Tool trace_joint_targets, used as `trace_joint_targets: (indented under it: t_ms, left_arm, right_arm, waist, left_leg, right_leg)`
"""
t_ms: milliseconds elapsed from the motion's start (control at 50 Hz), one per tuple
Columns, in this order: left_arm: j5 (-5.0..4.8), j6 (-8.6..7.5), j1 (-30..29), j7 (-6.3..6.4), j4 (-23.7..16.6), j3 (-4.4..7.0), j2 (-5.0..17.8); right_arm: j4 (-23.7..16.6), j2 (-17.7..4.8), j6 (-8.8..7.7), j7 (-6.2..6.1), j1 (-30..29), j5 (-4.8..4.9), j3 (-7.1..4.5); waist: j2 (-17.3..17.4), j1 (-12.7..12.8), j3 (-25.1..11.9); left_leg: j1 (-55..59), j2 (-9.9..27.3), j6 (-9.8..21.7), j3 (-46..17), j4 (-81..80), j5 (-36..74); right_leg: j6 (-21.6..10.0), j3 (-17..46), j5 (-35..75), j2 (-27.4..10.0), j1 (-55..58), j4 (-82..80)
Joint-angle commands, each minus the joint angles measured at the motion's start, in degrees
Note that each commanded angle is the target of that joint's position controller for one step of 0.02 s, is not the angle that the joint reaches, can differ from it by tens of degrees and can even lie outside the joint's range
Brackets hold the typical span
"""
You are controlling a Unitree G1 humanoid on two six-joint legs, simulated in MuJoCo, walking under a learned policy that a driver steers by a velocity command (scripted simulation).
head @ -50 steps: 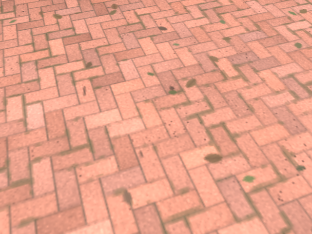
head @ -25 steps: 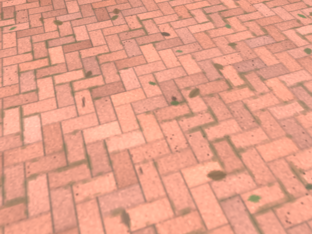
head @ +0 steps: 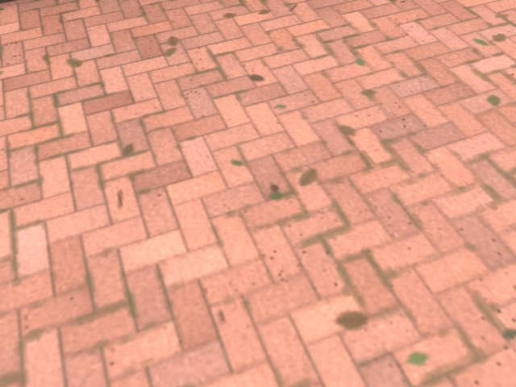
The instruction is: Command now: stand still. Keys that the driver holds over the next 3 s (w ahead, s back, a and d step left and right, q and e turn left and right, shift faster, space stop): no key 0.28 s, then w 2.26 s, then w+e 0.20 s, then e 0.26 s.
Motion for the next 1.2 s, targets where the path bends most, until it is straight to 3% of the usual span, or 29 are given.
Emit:
trace_joint_targets:
  t_ms: [20, 100, 280, 320, 340, 380, 400, 440, 500, 540, 560, 580, 600, 620, 640, 660, 700, 740, 820, 920, 1000, 1060, 1080, 1100, 1120, 1140, 1160, 1180, 1200]
  left_arm:
    - [-0.12, -1.73, 3.1, 0.03, 0.1, 1.22, 5.8]
    - [-0.69, -3.42, 4.3, -0.57, 0.4, 1.28, 4.7]
    - [-0.77, -2.68, 6.8, -1.00, 1.0, 1.04, 4.2]
    - [-1.21, -2.33, 8.8, -0.94, 1.9, 1.51, 5.2]
    - [-1.58, -2.27, 9.2, -0.89, 1.6, 2.12, 6.9]
    - [-2.33, -3.20, 10.6, -0.81, 0.9, 3.30, 10.4]
    - [-2.21, -4.01, 10.5, -0.77, 0.6, 3.65, 11.0]
    - [-1.47, -5.41, 11.2, -1.07, 0.5, 3.57, 9.6]
    - [-2.23, -5.16, 9.1, -1.66, -0.7, 3.60, 9.4]
    - [-2.42, -4.48, 6.6, -2.04, -1.5, 3.77, 10.6]
    - [-2.17, -4.43, 6.5, -2.11, -1.8, 3.74, 10.8]
    - [-2.13, -4.73, 5.0, -2.14, -2.2, 3.48, 10.5]
    - [-1.66, -5.12, 1.8, -2.28, -4.2, 2.53, 7.5]
    - [-2.08, -6.36, 3.6, -2.13, -6.0, 1.30, 2.0]
    - [-3.53, -7.30, 2.2, -2.30, -6.3, 2.03, 5.1]
    - [-4.08, -7.81, 0.0, -2.68, -7.2, 2.36, 7.1]
    - [-2.76, -7.66, -0.2, -2.24, -6.8, 3.34, 8.1]
    - [-2.49, -6.63, 0.7, -2.38, -6.3, 3.90, 7.8]
    - [-1.86, -5.49, -7.0, -2.49, -9.4, 3.72, 6.2]
    - [-2.11, -5.92, -18.8, -3.44, -13.5, 2.73, 5.5]
    - [-2.51, -6.47, -24.7, -4.84, -15.9, 2.17, 5.8]
    - [-2.58, -7.08, -23.7, -5.81, -16.7, 2.63, 7.6]
    - [-2.52, -7.12, -20.3, -5.74, -16.1, 3.36, 9.2]
    - [-2.55, -7.09, -12.5, -5.47, -14.0, 4.57, 11.4]
    - [-2.52, -6.84, -1.2, -4.93, -10.7, 5.94, 14.3]
    - [-0.83, -6.58, 8.7, -4.37, -8.7, 7.26, 19.8]
    - [-0.73, -6.32, 9.9, -4.50, -8.0, 6.37, 17.8]
    - [-1.40, -6.52, 5.2, -4.69, -8.3, 5.11, 13.9]
    - [-1.53, -6.65, -0.7, -4.63, -9.5, 4.25, 11.2]
  right_arm:
    - [-1.5, -4.4, -0.55, -0.75, 0.9, -0.36, -0.97]
    - [0.3, -4.1, -0.92, -0.43, 2.7, -0.33, -0.83]
    - [2.6, -4.0, -0.33, -0.33, 4.3, 0.19, -0.64]
    - [3.8, -3.4, -0.07, -0.35, 5.6, 0.48, -0.64]
    - [3.6, -3.6, -0.17, -0.28, 4.8, 0.66, -0.81]
    - [1.0, -3.2, -1.74, 0.20, -0.5, 1.07, -0.61]
    - [-0.2, -3.0, -2.82, 0.59, -2.9, 1.31, -0.48]
    - [-1.7, -4.1, -4.47, 1.37, -5.2, 1.72, -0.88]
    - [-2.2, -4.5, -5.61, 2.53, -5.7, 2.18, -1.28]
    - [0.6, -3.6, -5.40, 2.98, 0.6, 2.05, -1.70]
    - [2.8, -4.9, -4.97, 2.83, 6.3, 1.86, -2.73]
    - [4.7, -6.7, -4.58, 2.55, 13.1, 1.91, -3.90]
    - [5.9, -12.0, -4.52, 1.94, 21.8, 1.53, -5.46]
    - [6.1, -15.4, -5.10, 2.36, 26.3, 0.65, -5.45]
    - [5.4, -11.0, -6.02, 2.56, 20.2, 0.11, -3.84]
    - [3.2, -8.3, -6.56, 2.84, 13.9, 0.38, -2.88]
    - [1.1, -6.5, -6.71, 3.66, 7.4, 0.13, -1.78]
    - [1.8, -5.1, -6.16, 3.56, 9.2, -0.26, -1.14]
    - [2.9, -7.8, -5.54, 2.11, 14.0, -0.49, -1.24]
    - [2.3, -8.5, -5.00, 1.06, 16.6, -0.25, -1.38]
    - [3.5, -8.4, -4.41, 0.95, 20.1, 0.39, -1.77]
    - [3.0, -9.8, -3.82, 0.79, 18.8, 0.34, -2.50]
    - [2.7, -10.7, -3.59, 0.76, 18.1, 0.16, -2.81]
    - [2.4, -11.1, -3.17, 0.83, 16.9, -0.12, -2.91]
    - [1.5, -10.4, -3.01, 0.98, 15.5, -0.40, -2.51]
    - [0.2, -5.2, -3.62, 1.61, 20.1, -0.79, -1.00]
    - [1.3, -1.2, -5.35, 2.27, 23.0, 0.49, 0.30]
    - [-0.3, -7.0, -6.77, 2.46, 17.3, 2.05, -1.29]
    - [-2.5, -9.1, -7.32, 2.26, 11.4, 2.98, -1.75]
  waist:
    - [-6.4, -1.0, 5.0]
    - [-2.7, -0.6, 1.7]
    - [-0.6, 0.1, -0.2]
    - [-2.6, 0.5, -0.4]
    - [-4.9, 1.1, 2.1]
    - [-9.0, 2.9, 8.8]
    - [-8.9, 3.3, 11.2]
    - [-7.6, 3.4, 11.4]
    - [-5.7, 2.3, 8.2]
    - [-6.1, -1.4, 5.7]
    - [-5.9, -3.8, 3.3]
    - [-4.7, -7.6, 0.5]
    - [6.5, -11.3, -2.6]
    - [19.1, -9.8, -7.7]
    - [11.2, -6.8, -3.7]
    - [7.0, -4.8, 0.8]
    - [2.2, -1.5, 2.8]
    - [3.5, -0.3, 2.3]
    - [2.1, -1.0, 4.0]
    - [2.8, -3.6, 5.9]
    - [2.9, -4.5, 7.7]
    - [4.3, -1.8, 5.2]
    - [5.8, 0.3, 2.0]
    - [6.9, 4.6, -2.8]
    - [6.7, 9.6, -9.3]
    - [-4.3, 8.9, -19.7]
    - [-14.1, 7.1, -27.6]
    - [-10.7, 7.2, -19.5]
    - [-7.6, 5.5, -11.3]
  left_leg:
    - [5.7, 3.5, 0.2, -4.2, -4.9, -8.7]
    - [6.9, 3.7, 1.1, -4.2, -2.9, 0.2]
    - [8.7, 4.1, 0.8, -4.4, -0.7, 9.8]
    - [7.3, 1.2, 0.8, -1.2, 2.4, -5.0]
    - [2.8, -0.5, 0.8, 0.5, 5.6, -13.8]
    - [-10.2, 0.8, 1.7, 1.1, 13.3, -15.7]
    - [-14.8, 3.2, 2.4, -0.6, 16.9, -14.9]
    - [-23.3, 6.5, 3.2, -3.2, 22.2, -18.9]
    - [-16.5, 6.6, 2.9, -0.7, 12.6, -14.9]
    - [1.8, 2.3, 2.0, 4.4, 5.7, -4.7]
    - [11.2, -0.5, 1.7, 5.9, 5.2, -2.9]
    - [19.4, 0.2, 2.7, 3.8, 3.9, -2.9]
    - [27.3, 12.1, 7.1, -14.0, -5.0, -9.6]
    - [34.3, 25.0, 15.3, -42.7, -17.2, -14.9]
    - [29.6, 26.1, 15.1, -44.2, -17.9, -19.5]
    - [24.5, 24.4, 12.9, -36.2, -17.6, -17.4]
    - [17.1, 19.0, 9.4, -22.5, -19.0, -6.2]
    - [14.6, 15.2, 7.6, -14.5, -19.9, 2.9]
    - [15.7, 15.0, 8.7, -10.1, -21.2, 14.6]
    - [15.2, 13.6, 7.8, -6.1, -23.5, 13.0]
    - [21.8, 16.0, 7.9, -5.3, -21.6, 14.5]
    - [26.3, 17.6, 6.7, -4.2, -15.7, 28.6]
    - [27.1, 17.5, 6.2, -3.9, -11.3, 39.3]
    - [26.1, 16.1, 5.2, -2.5, -2.2, 48.3]
    - [17.8, 13.5, 3.4, -1.3, 11.3, 45.7]
    - [-3.8, 6.4, 0.4, 0.4, 34.4, 21.4]
    - [-16.3, -1.7, -0.8, -6.7, 49.9, -20.8]
    - [-22.1, 2.2, 1.0, -11.1, 54.7, -19.8]
    - [-23.3, 5.3, 1.8, -8.5, 53.7, -15.0]
  right_leg:
    - [-2.9, 2.9, -11.1, -1.6, -10.2, -14.7]
    - [-2.7, 2.4, -1.2, -1.3, -4.9, -12.7]
    - [-3.0, 0.8, 11.6, -0.4, -0.5, -10.4]
    - [-4.9, 1.9, -2.5, -0.6, 0.2, -12.3]
    - [-7.3, 5.7, -12.7, -2.8, 0.0, -14.7]
    - [-13.6, 20.0, -24.1, -13.7, 2.8, -22.1]
    - [-15.7, 24.4, -21.3, -17.5, 3.9, -23.6]
    - [-16.4, 25.0, -7.5, -19.9, 11.3, -22.7]
    - [-12.3, 15.0, 0.1, -14.9, 12.1, -21.2]
    - [-10.1, 8.1, 2.4, -10.2, 1.4, -18.1]
    - [-9.2, 6.1, 8.5, -8.2, -2.9, -14.1]
    - [-7.5, 3.3, 15.6, -6.3, -6.5, -6.2]
    - [-3.5, -3.0, 13.2, -0.8, -14.4, 14.7]
    - [-1.8, -1.0, -11.8, 6.0, -26.5, 32.9]
    - [-3.6, 5.6, -11.2, 2.0, -31.5, 42.4]
    - [-5.5, 5.4, -5.3, -1.1, -33.6, 43.3]
    - [-6.1, 3.4, 4.5, -5.6, -29.2, 37.6]
    - [-5.5, 1.7, 7.8, -6.6, -24.9, 33.4]
    - [-2.6, -0.2, 13.3, -6.9, -30.5, 24.9]
    - [-1.8, -2.6, 23.0, -4.4, -27.6, 6.7]
    - [-3.3, -2.8, 22.2, -3.2, -28.2, 0.0]
    - [-5.8, -3.9, 17.1, -1.0, -22.5, -2.9]
    - [-6.8, -5.1, 15.1, 1.0, -16.7, -2.5]
    - [-8.3, -6.5, 14.4, 3.2, -6.6, -2.7]
    - [-10.4, -3.9, 15.5, 1.3, 9.9, -2.0]
    - [-17.7, 18.0, 9.6, -14.0, 33.9, -1.9]
    - [-23.1, 43.2, 0.9, -22.9, 41.9, -13.9]
    - [-19.4, 38.7, -1.6, -20.1, 35.2, -16.5]
    - [-16.9, 28.5, 2.4, -18.2, 25.0, -17.7]
Next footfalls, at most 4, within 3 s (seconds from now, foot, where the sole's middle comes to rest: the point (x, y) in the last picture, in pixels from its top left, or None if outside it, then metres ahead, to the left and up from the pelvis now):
0.58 left None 0.19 0.12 -0.77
1.12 right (312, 367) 0.57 -0.09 -0.77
1.68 left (221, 271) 0.86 0.16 -0.77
2.26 right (291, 189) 1.19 -0.06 -0.77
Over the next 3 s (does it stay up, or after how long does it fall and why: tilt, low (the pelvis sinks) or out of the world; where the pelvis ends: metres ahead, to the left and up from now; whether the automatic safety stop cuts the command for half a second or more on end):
stays up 1.38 0.08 0.01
